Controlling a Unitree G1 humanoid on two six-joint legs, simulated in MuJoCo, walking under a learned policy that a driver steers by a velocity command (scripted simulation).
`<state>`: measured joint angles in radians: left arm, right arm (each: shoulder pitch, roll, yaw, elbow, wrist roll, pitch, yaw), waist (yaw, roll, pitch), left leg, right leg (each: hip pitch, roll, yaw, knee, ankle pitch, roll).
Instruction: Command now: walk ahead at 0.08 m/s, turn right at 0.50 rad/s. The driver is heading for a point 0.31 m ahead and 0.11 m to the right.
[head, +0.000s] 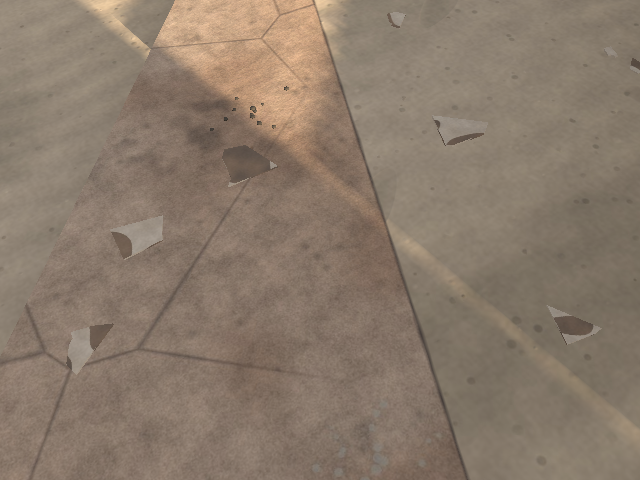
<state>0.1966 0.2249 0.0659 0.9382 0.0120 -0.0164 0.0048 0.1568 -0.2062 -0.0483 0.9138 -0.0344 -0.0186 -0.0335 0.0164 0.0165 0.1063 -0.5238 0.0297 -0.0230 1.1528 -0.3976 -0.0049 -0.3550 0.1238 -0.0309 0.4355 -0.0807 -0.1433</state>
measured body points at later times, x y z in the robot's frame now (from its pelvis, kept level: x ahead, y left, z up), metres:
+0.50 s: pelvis +0.05 +0.06 +0.01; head +0.08 +0.07 +0.46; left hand +0.21 +0.31 -0.13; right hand +0.09 -0.24 -0.09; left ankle +0.07 +0.15 -0.73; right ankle +0.06 -0.03 -0.70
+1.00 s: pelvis +0.06 +0.01 +0.00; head +0.06 -0.02 +0.45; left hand +0.34 +0.15 -0.09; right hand -0.06 -0.26 -0.13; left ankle +0.07 +0.15 -0.70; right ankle -0.01 -0.03 -0.73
